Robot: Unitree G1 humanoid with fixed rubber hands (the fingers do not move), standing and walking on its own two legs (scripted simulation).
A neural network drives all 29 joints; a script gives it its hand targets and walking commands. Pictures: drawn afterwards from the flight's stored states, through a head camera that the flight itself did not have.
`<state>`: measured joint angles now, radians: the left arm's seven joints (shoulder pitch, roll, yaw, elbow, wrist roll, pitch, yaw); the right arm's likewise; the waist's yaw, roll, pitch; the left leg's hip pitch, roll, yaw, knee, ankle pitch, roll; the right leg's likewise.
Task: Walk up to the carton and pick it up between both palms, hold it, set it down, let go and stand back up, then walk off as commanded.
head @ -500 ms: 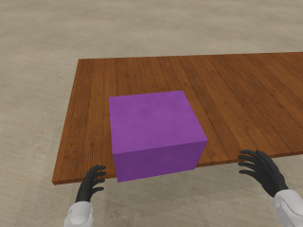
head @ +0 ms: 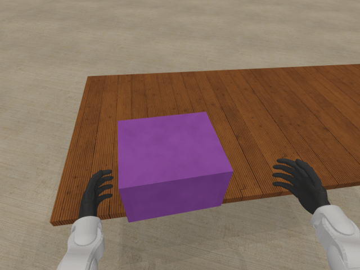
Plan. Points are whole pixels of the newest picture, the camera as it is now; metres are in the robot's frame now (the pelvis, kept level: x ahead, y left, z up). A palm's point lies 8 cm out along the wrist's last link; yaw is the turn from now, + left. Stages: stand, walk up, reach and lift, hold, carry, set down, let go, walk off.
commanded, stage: reach and lift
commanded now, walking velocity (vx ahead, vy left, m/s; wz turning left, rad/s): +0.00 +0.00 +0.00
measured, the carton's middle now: (169, 163) +0.40 +0.05 +0.00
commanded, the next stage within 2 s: none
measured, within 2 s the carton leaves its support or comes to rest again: neither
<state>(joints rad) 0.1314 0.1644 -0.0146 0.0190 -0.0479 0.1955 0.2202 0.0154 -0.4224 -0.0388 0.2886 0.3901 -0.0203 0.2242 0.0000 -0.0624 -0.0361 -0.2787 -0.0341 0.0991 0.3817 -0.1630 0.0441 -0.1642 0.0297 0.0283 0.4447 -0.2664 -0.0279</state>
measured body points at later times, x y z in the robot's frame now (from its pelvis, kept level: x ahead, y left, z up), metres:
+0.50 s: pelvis +0.04 -0.02 +0.00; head +0.05 -0.01 +0.45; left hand +0.31 +0.23 +0.06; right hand +0.36 -0.24 +0.10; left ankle +0.08 +0.08 -0.74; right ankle -0.02 -0.10 -0.74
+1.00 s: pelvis +0.03 -0.01 +0.00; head +0.05 -0.01 +0.45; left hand +0.39 +0.23 +0.10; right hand +0.43 -0.22 +0.13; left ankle +0.08 +0.08 -0.74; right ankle -0.02 -0.10 -0.74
